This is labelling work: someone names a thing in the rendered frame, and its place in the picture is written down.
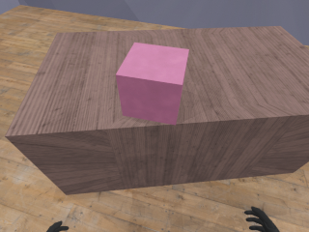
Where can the robot right hand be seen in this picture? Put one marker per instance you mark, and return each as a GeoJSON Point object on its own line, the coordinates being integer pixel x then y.
{"type": "Point", "coordinates": [261, 218]}

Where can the pedestal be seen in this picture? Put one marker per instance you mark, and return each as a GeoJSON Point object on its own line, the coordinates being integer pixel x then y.
{"type": "Point", "coordinates": [244, 111]}

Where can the carton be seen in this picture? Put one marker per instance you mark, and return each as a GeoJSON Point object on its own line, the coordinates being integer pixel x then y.
{"type": "Point", "coordinates": [150, 82]}

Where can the robot left hand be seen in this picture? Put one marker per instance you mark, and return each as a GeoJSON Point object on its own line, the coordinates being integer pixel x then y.
{"type": "Point", "coordinates": [56, 227]}

